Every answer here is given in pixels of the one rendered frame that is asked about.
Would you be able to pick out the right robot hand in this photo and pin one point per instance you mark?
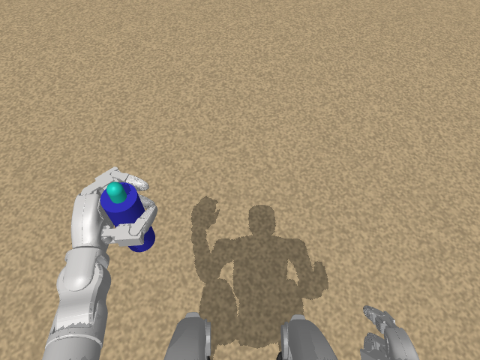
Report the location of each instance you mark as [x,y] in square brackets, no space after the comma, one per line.
[397,344]

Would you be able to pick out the left robot arm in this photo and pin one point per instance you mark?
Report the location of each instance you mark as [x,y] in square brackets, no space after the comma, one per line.
[79,325]

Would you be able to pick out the bottle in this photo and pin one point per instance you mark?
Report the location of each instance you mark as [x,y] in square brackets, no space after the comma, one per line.
[122,204]

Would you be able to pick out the left robot hand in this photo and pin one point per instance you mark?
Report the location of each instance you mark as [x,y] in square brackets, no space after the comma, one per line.
[90,224]

